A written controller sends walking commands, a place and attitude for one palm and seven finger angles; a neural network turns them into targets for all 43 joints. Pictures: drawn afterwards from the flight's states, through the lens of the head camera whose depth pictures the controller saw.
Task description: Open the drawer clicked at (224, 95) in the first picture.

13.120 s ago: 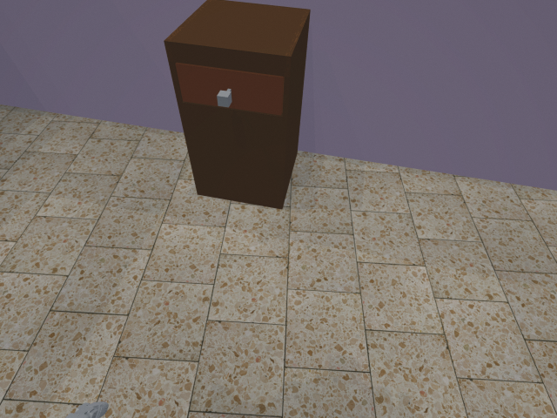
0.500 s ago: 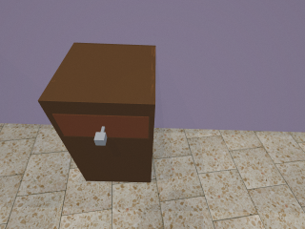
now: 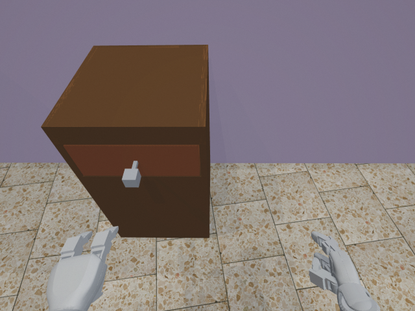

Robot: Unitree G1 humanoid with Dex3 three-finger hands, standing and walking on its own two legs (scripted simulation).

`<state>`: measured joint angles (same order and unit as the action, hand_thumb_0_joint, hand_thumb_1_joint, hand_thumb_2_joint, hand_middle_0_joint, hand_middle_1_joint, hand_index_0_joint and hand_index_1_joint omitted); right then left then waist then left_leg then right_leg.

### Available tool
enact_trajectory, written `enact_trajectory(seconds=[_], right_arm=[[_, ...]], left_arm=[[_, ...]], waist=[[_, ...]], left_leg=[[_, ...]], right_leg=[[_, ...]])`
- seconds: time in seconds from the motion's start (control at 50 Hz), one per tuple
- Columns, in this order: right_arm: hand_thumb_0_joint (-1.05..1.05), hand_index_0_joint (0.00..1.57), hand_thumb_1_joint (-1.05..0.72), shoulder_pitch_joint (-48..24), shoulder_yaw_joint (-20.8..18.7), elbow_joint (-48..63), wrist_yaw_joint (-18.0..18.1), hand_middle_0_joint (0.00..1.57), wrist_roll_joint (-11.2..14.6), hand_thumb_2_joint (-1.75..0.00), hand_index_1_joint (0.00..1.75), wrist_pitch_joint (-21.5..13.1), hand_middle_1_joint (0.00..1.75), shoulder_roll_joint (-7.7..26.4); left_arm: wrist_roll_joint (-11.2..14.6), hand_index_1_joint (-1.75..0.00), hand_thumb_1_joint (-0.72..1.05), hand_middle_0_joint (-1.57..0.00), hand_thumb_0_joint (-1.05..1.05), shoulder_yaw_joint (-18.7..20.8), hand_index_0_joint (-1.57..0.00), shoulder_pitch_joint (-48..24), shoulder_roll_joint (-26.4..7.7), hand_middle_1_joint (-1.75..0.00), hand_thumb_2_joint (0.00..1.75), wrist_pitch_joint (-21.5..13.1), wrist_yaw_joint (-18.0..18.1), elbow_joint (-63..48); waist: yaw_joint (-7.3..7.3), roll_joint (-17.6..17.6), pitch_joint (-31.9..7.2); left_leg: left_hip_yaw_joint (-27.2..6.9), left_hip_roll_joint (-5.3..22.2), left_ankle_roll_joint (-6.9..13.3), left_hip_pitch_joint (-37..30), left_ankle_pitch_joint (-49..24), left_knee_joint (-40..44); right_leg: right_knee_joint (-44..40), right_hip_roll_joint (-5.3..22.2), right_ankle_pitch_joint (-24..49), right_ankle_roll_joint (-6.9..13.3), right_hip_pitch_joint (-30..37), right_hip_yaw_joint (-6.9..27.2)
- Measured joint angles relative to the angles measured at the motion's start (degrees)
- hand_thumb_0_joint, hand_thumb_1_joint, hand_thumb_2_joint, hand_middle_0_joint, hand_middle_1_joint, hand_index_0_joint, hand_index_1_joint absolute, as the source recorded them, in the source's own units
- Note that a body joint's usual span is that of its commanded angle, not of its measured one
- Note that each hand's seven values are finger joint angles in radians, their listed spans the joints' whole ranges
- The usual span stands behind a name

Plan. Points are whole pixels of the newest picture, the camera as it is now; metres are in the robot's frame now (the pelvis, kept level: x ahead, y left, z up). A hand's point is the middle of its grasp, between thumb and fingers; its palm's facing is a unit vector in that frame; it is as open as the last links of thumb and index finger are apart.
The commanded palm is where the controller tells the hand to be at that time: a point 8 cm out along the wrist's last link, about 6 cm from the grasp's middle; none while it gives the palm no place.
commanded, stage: raise the hand with hooked fingers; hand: left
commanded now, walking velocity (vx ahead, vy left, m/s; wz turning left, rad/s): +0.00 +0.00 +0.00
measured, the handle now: (133, 172) +0.49 +0.28 -0.13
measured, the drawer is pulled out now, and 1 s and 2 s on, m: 0.00 0.00 0.00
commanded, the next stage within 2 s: move the hooked fingers above the handle in 1.52 s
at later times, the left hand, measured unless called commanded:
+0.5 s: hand (99, 238) +0.23 +0.23 +0.02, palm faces -0.04 -0.09 -1.00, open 11.3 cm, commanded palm +0.22 +0.24 +0.08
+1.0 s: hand (86, 184) +0.31 +0.26 +0.09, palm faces +0.09 -0.09 -0.99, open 13.6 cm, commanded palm +0.28 +0.26 +0.15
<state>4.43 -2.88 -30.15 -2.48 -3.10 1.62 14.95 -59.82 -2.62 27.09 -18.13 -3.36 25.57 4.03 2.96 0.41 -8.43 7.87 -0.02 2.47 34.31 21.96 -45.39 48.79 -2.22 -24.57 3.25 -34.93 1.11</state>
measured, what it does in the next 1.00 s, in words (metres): stands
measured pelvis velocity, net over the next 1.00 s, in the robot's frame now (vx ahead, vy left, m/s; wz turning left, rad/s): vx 0.02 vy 0.02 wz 0.00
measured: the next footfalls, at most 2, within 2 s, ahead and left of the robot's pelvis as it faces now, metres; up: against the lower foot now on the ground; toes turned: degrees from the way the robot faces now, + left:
none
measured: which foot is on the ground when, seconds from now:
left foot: down 0.00-1.00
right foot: down 0.00-1.00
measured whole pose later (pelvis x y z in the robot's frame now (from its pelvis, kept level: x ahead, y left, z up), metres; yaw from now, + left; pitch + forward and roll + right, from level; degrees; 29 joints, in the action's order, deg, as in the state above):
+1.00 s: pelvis +0.02 +0.02 +0.03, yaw +0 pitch +3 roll +0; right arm 6.1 0.2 -33.4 1.0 0.8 6.1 12.3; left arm -55.1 -5.6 -0.2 -24.1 7.6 11.1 5.2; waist 3.5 -3.3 -4.0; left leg -0.1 -3.4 2.6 18.6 17.5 -32.9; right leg 34.0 -2.0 -19.6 1.8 -17.6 1.3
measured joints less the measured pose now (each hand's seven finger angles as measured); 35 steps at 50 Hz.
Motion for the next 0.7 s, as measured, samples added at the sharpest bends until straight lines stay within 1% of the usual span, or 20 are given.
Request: enact_trajectory(seconds=[0.04, 0.08, 0.14, 0.18, 0.24, 0.28, 0.32, 0.36, 0.42, 0.48, 0.52, 0.56, 0.6, 0.64, 0.7], right_arm=[[0.01, 0.20, -0.90, -0.97, -0.29, 1.80, -0.22, 0.20, -0.80, -0.90, 0.30, 1.17, 0.30, 0.43], [0.01, 0.20, -0.90, -1.79, -0.45, 2.67, -0.09, 0.20, -1.37, -0.90, 0.30, 2.07, 0.30, 0.77], [0.01, 0.20, -0.90, -3.06, -0.16, 2.39, 0.41, 0.20, -1.73, -0.90, 0.30, 2.83, 0.30, 0.79], [0.01, 0.20, -0.90, -3.77, 0.50, 1.72, 0.68, 0.20, -1.56, -0.90, 0.30, 3.15, 0.30, 0.21], [0.01, 0.20, -0.90, -3.80, 2.12, 0.81, 1.17, 0.20, -0.82, -0.90, 0.30, 4.04, 0.30, -1.62], [0.01, 0.20, -0.90, -2.84, 3.48, 0.11, 1.73, 0.20, -0.09, -0.90, 0.30, 4.61, 0.30, -3.10], [0.01, 0.20, -0.90, -1.34, 4.93, -0.70, 2.15, 0.20, 0.48, -0.90, 0.30, 4.95, 0.30, -4.27], [0.01, 0.20, -0.90, 0.37, 5.87, -1.44, 2.35, 0.20, 0.68, -0.90, 0.30, 4.89, 0.30, -4.81], [0.01, 0.20, -0.90, 2.49, 5.96, -2.49, 2.46, 0.21, 0.49, -0.90, 0.30, 4.45, 0.30, -4.44], [0.01, 0.20, -0.90, 3.96, 4.49, -3.47, 2.70, 0.21, 0.27, -0.90, 0.30, 3.88, 0.30, -3.04], [0.01, 0.20, -0.90, 4.69, 3.10, -4.15, 2.93, 0.21, 0.26, -0.90, 0.30, 3.49, 0.30, -1.86], [0.01, 0.20, -0.90, 5.25, 1.58, -4.84, 3.05, 0.21, 0.42, -0.90, 0.30, 3.17, 0.30, -0.71], [0.01, 0.20, -0.90, 5.45, 0.27, -5.47, 3.09, 0.20, 0.78, -0.90, 0.30, 3.10, 0.30, 0.33], [0.01, 0.20, -0.90, 5.38, -0.62, -5.92, 3.17, 0.20, 1.26, -0.90, 0.30, 3.20, 0.30, 1.11], [0.01, 0.20, -0.90, 4.90, -1.12, -6.06, 3.51, 0.20, 1.95, -0.90, 0.30, 3.43, 0.30, 1.68]], left_arm=[[-2.55, -0.49, 0.61, -0.23, 0.00, 0.09, -0.23, 1.97, -0.67, -0.49, 0.77, -1.61, 1.46, -0.76], [-3.61, -0.52, 0.56, -0.24, 0.00, 0.78, -0.24, 2.72, -1.59, -0.52, 0.75, -2.84, 2.96, -1.58], [-3.40, -0.56, 0.48, -0.25, 0.00, 1.92, -0.25, 0.43, -3.17, -0.56, 0.72, -3.35, 4.47, -2.62], [-2.35, -0.59, 0.43, -0.26, 0.00, 2.30, -0.26, -2.53, -3.67, -0.59, 0.70, -2.45, 4.49, -2.85], [-0.38, -0.64, 0.36, -0.27, 0.00, 1.97, -0.27, -6.94, -3.77, -0.64, 0.67, 0.99, 2.57, -2.91], [1.10, -0.67, 0.32, -0.27, 0.00, 1.45, -0.27, -8.97, -3.81, -0.67, 0.65, 3.51, 0.10, -2.86], [2.42, -0.70, 0.27, -0.27, 0.00, 1.23, -0.27, -9.82, -4.08, -0.70, 0.63, 5.12, -2.73, -2.84], [3.37, -0.73, 0.23, -0.27, 0.00, 1.29, -0.27, -9.68, -4.50, -0.73, 0.61, 5.41, -5.35, -3.08], [3.97, -0.77, 0.16, -0.28, 0.00, 2.07, -0.28, -8.26, -5.24, -0.77, 0.58, 3.59, -7.57, -3.82], [3.95, -0.82, 0.09, -0.28, 0.00, 3.10, -0.28, -7.09, -5.82, -0.82, 0.55, 0.86, -7.38, -4.36], [3.86, -0.85, 0.05, -0.29, 0.00, 3.80, -0.29, -7.30, -6.09, -0.85, 0.53, -0.59, -6.13, -4.28], [3.81, -0.88, 0.00, -0.29, 0.00, 4.44, -0.29, -8.13, -6.03, -0.88, 0.51, -1.08, -4.61, -3.95], [3.96, -0.91, -0.04, -0.29, 0.00, 4.74, -0.29, -9.35, -5.66, -0.91, 0.49, -0.29, -3.38, -3.42], [4.38, -0.94, -0.09, -0.30, 0.00, 4.43, -0.30, -10.96, -5.19, -0.94, 0.47, 1.64, -2.99, -2.68], [5.00, -0.98, -0.16, -0.30, 0.00, 2.91, -0.30, -13.52, -4.61, -0.98, 0.44, 5.00, -4.27, -1.80]], waist=[[1.47, 0.94, -0.21], [2.68, 1.41, -0.47], [3.70, 1.07, -0.69], [3.76, 0.27, -0.54], [3.13, -1.05, 0.26], [2.51, -1.48, 1.00], [1.80, -1.54, 1.57], [1.14, -1.64, 2.12], [0.68, -1.88, 2.87], [0.32, -2.32, 3.20], [0.05, -2.47, 3.14], [-0.25, -2.65, 2.80], [-0.58, -2.85, 2.55], [-0.79, -2.93, 2.46], [-0.95, -3.11, 2.56]], left_leg=[[-0.95, 0.08, -0.39, 2.19, 0.75, -2.15], [-2.25, 0.07, -0.79, 4.43, 1.68, -4.68], [-4.40, -0.05, -1.36, 7.26, 3.22, -8.61], [-5.52, -0.06, -1.85, 7.99, 3.97, -10.28], [-6.28, 0.05, -2.54, 6.64, 4.14, -10.09], [-6.14, 0.15, -2.67, 4.28, 3.48, -7.87], [-5.70, 0.23, -2.83, 1.50, 2.35, -4.61], [-5.67, 0.08, -2.87, -1.15, 1.14, -1.29], [-6.80, -0.49, -2.74, -3.99, -0.17, 2.41], [-7.90, -0.95, -2.47, -4.97, -0.67, 3.93], [-8.24, -1.20, -2.33, -4.84, -0.70, 4.11], [-8.39, -1.31, -2.53, -4.53, -0.49, 4.05], [-8.39, -1.49, -2.60, -4.44, -0.37, 3.87], [-8.30, -1.71, -2.42, -4.89, -0.43, 4.05], [-8.09, -2.00, -1.94, -6.55, -0.82, 5.08]], right_leg=[[1.88, 0.02, -1.02, 0.47, -1.75, -1.02], [3.94, 0.14, -2.25, 0.94, -3.33, -2.39], [6.92, 0.36, -4.17, 1.60, -4.98, -4.63], [8.05, 0.38, -5.05, 2.02, -5.12, -5.75], [7.50, 0.20, -5.22, 2.47, -3.46, -6.43], [5.48, -0.01, -4.52, 2.53, -1.32, -6.17], [2.65, -0.28, -3.35, 2.45, 0.99, -5.47], [-0.30, -0.60, -2.01, 2.28, 3.20, -4.59], [-3.67, -1.37, -0.25, 2.21, 5.37, -2.79], [-5.21, -1.98, 0.71, 2.08, 5.99, -1.33], [-5.34, -2.07, 0.86, 1.89, 5.74, -0.86], [-5.17, -2.04, 0.79, 1.67, 5.36, -0.76], [-5.08, -1.86, 0.70, 1.38, 5.35, -0.74], [-5.29, -1.63, 0.74, 1.03, 5.84, -0.61], [-6.44, -1.32, 1.17, 0.53, 7.54, -0.33]])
